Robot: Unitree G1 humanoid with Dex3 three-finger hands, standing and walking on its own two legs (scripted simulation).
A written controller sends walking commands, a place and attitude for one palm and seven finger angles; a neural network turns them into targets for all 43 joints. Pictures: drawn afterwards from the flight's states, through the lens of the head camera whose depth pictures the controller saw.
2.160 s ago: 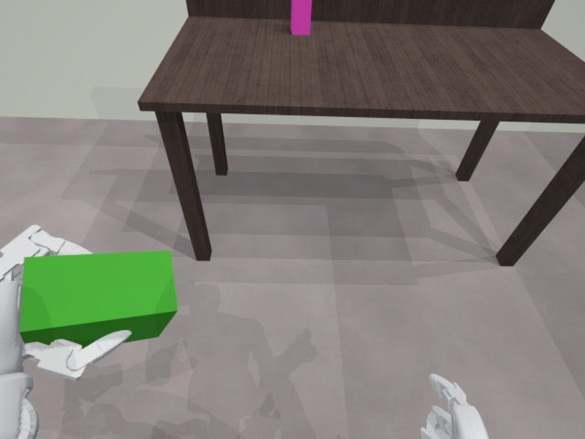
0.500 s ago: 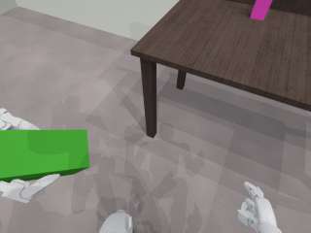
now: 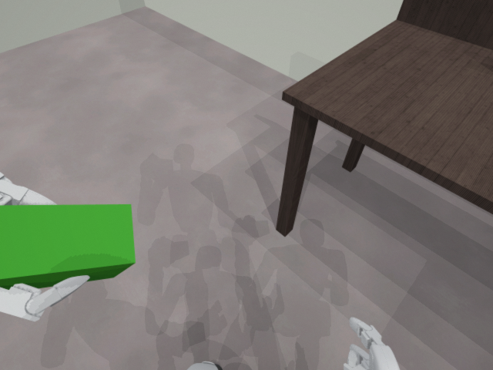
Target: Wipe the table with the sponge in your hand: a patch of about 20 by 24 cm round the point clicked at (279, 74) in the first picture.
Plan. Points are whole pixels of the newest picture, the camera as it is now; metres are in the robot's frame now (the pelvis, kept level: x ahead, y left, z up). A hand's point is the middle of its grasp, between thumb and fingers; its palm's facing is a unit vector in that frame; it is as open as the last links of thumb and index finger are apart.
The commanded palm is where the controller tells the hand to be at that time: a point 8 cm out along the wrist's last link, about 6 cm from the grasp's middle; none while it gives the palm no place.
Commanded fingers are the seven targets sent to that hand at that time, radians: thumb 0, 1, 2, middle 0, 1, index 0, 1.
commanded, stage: walk to a spot facing it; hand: left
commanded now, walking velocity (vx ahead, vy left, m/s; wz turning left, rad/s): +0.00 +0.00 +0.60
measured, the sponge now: (83, 247) +0.22 +0.21 +0.17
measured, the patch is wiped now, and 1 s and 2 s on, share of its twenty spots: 0.00 0.00 0.00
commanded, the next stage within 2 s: turn to face it in 1.84 s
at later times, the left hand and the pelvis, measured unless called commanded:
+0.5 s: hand out of the picture +0.05 +0.27 +0.19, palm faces +0.64 -0.67 -0.38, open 10.3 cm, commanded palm -0.02 +0.29 +0.18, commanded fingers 0.00 0.10 1.30 -1.20 -1.60 -1.20 -1.60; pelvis -0.08 -0.03 +0.00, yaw +19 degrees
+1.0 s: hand out of the picture -0.04 +0.23 +0.19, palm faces +0.78 -0.42 -0.45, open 10.3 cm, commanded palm -0.11 +0.24 +0.18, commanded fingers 0.00 0.10 1.30 -1.20 -1.60 -1.20 -1.60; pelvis -0.08 -0.08 +0.02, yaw +35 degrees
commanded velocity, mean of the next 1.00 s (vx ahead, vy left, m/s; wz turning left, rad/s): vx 0.24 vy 0.00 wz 0.48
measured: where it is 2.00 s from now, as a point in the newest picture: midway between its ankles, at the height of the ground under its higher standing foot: outside the picture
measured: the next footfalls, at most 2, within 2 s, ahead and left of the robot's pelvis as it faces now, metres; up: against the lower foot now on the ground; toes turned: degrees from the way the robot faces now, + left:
right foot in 0.02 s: +0.03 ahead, -0.13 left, +0.00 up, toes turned -4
left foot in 0.38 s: -0.05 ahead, +0.11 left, +0.00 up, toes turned +20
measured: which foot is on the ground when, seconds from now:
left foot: down 0.00-0.02, up 0.04-0.36, down 0.38-0.76, up 0.78-1.00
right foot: up 0.00-0.00, down 0.02-0.38, up 0.40-0.74, down 0.76-1.00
